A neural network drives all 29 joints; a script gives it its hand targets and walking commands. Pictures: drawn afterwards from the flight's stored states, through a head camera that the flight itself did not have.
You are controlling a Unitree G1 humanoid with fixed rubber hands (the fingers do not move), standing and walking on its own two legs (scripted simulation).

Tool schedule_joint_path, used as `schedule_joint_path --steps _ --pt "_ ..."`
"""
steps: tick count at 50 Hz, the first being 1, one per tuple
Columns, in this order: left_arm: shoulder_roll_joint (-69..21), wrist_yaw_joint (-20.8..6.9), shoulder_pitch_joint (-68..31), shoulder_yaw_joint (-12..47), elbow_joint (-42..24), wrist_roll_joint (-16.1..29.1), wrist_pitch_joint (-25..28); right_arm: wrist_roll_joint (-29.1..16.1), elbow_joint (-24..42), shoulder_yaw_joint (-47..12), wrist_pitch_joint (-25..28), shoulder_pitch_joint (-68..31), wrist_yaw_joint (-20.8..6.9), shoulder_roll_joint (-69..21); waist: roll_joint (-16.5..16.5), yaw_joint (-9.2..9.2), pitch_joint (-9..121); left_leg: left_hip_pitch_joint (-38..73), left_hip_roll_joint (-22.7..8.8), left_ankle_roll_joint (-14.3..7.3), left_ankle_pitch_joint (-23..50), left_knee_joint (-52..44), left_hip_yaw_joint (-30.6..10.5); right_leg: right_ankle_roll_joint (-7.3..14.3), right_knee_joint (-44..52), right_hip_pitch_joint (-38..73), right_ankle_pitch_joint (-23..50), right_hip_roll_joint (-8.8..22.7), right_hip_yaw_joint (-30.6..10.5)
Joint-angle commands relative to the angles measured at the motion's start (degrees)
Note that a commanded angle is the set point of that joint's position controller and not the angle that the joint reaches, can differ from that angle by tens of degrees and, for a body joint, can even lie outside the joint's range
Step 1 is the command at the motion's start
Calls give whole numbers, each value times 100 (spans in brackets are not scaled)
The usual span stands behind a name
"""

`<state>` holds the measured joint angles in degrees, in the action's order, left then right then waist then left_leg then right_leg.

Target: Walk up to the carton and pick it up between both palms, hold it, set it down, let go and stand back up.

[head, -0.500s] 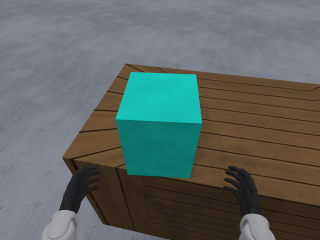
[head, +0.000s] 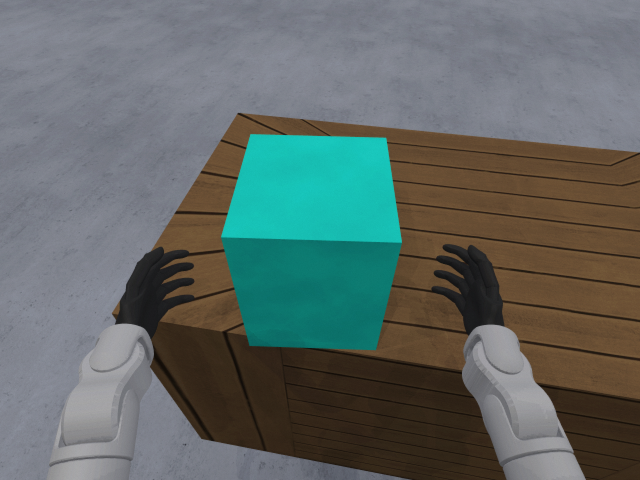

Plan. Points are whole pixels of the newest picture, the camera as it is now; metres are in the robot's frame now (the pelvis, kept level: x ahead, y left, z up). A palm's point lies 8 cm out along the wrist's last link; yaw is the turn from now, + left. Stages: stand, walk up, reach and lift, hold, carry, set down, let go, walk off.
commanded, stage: reach and lift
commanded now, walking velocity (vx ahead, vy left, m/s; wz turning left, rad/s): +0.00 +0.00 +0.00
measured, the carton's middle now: (315, 245) +0.45 +0.03 +0.04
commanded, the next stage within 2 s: none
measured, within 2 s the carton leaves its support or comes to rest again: neither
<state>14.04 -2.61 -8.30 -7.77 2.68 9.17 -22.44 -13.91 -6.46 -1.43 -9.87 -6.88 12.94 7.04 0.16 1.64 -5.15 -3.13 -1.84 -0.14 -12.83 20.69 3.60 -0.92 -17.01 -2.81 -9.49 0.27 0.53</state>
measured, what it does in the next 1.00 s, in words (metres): stands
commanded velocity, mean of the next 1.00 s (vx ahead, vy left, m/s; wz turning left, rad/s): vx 0.00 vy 0.00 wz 0.00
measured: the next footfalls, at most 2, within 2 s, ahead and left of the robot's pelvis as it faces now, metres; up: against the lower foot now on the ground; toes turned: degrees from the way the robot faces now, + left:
none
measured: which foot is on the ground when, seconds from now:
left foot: down 0.00-1.00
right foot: down 0.00-1.00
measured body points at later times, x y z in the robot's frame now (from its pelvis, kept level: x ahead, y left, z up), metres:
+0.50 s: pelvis -0.01 +0.00 +0.00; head +0.01 +0.01 +0.45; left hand +0.38 +0.23 +0.14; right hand +0.38 -0.16 +0.13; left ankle -0.01 +0.11 -0.75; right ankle +0.00 -0.13 -0.75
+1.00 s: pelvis +0.00 -0.01 +0.00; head +0.01 +0.01 +0.45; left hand +0.44 +0.24 +0.20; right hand +0.45 -0.15 +0.19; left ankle -0.01 +0.11 -0.75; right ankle +0.00 -0.13 -0.75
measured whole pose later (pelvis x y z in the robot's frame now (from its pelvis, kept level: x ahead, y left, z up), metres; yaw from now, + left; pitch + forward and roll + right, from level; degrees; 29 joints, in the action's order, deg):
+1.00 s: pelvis +0.00 -0.01 +0.00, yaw +1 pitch +2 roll -2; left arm 23.4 -0.2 -53.9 -5.4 40.8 11.6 -28.8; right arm -22.2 -43.3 -0.6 -21.1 -53.8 13.2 13.1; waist 0.6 -1.0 2.0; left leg -13.0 -2.3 0.3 -12.3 22.9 1.2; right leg -0.4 -16.3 -10.6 -8.1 -0.5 1.8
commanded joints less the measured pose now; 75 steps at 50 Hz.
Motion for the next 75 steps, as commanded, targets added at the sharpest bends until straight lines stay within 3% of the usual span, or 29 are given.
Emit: schedule_joint_path --steps 1,4,14,22,29,34,39,43,50,57,62,68,75 --pt "698 5 -1750 -331 -1138 -57 -201 -175 937 133 3 -1592 30 575 -330 -113 1595 366 162 336 2577 -13 -45 103 55 482 1396 -257 -75" --pt "711 61 -2082 -414 -1133 -99 -397 -271 813 168 -140 -1929 29 657 -370 -113 1661 283 145 326 2369 -49 -32 113 62 402 1193 -269 -59" --pt "967 102 -3414 -533 -690 -45 -889 -525 506 220 -641 -3229 104 824 -410 -180 2212 144 188 296 2198 -12 -7 30 -30 484 1494 -270 -79" --pt "1183 97 -4378 -550 260 -84 -1020 -602 -239 248 -892 -4307 141 940 -256 -211 2394 -20 192 261 2041 -8 -8 -14 -64 538 1462 -314 -32" --pt "1430 177 -5389 -381 863 41 -904 -647 -863 365 -977 -5226 112 1070 -438 -257 2903 7 201 265 2042 74 -43 0 -96 415 1429 -326 16" --pt "1591 199 -6001 -318 1739 54 -784 -703 -1749 358 -1018 -5835 90 1111 -389 -247 2851 -160 231 221 2023 72 -53 -3 -111 390 1551 -295 7" --pt "1642 196 -6420 -174 2064 66 -647 -786 -2121 281 -984 -6298 74 1218 -395 -288 3197 26 249 272 2387 139 -95 -19 -114 543 1998 -315 43" --pt "1748 216 -6910 -60 2482 183 -538 -806 -2448 309 -947 -6796 54 1313 -417 -301 3331 3 249 308 2399 176 -115 5 -86 456 1942 -311 69" --pt "1843 273 -7808 231 3322 321 -303 -812 -3228 350 -887 -7667 -22 1509 -591 -365 3620 139 210 399 2598 298 -181 65 -78 216 1947 -340 170" --pt "1851 327 -8480 586 4739 539 201 -776 -4396 215 -804 -8292 -97 1408 -458 -360 3562 -83 171 352 2303 260 -261 83 -67 4 1740 -296 185" --pt "1715 272 -8236 621 5409 345 603 -753 -4940 78 -589 -8094 -69 1213 -545 -332 3559 -111 194 375 2687 315 -260 56 -150 185 2233 -276 170" --pt "1412 168 -7660 507 5835 70 1253 -469 -5179 135 -107 -7463 17 916 -363 -378 3252 -355 217 416 2807 303 -243 14 -194 236 2231 -267 182" --pt "1398 364 -8068 376 5211 106 1980 -18 -4095 594 540 -7656 64 819 -549 -255 4464 -404 244 500 2827 512 -87 -1 -365 -79 2157 -245 224"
